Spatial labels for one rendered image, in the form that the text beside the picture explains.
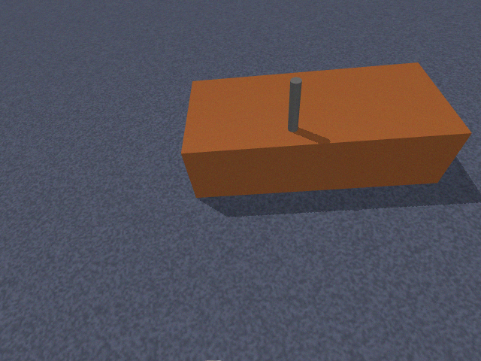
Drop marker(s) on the can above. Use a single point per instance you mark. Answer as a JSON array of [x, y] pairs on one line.
[[294, 103]]

